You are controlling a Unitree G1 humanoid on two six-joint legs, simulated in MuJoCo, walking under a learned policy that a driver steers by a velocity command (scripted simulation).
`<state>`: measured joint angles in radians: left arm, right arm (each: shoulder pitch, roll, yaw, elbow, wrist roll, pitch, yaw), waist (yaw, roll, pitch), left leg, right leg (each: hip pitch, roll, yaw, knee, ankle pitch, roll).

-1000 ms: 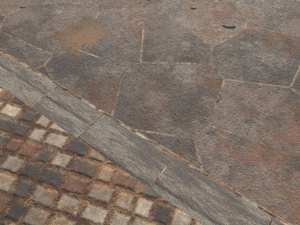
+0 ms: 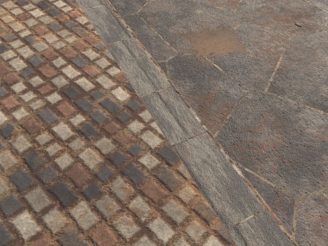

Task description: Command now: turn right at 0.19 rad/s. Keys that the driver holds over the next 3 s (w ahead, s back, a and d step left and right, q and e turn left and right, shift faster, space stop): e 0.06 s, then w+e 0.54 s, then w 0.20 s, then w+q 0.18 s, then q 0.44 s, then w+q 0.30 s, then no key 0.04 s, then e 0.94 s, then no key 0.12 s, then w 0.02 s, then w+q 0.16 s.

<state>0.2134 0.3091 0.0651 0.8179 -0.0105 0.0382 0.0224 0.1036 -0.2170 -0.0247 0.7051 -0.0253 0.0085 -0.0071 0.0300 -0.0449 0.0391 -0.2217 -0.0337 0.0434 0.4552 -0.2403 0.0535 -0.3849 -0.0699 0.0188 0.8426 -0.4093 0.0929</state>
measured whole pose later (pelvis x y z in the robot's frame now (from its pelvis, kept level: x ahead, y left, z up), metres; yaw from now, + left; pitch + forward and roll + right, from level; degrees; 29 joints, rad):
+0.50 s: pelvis +0.08 -0.07 +0.01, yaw -17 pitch +2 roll +3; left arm 0.44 0.25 0.05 0.81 -0.01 -0.05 0.02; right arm 0.08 -0.32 -0.08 0.75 0.00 -0.09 0.03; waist 0.05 0.04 0.02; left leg -0.59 0.03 -0.03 0.81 -0.12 -0.03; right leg -0.02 0.02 0.07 0.28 -0.28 -0.06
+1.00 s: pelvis +0.35 -0.13 +0.01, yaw -23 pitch +1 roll +2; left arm 0.14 0.29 0.04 0.67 0.00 -0.08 0.00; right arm 0.35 -0.27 -0.06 0.87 0.02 -0.08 0.02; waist -0.07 -0.04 0.04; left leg -0.15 -0.07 -0.01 0.30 -0.17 0.05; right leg -0.60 -0.09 0.06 0.85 -0.23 0.01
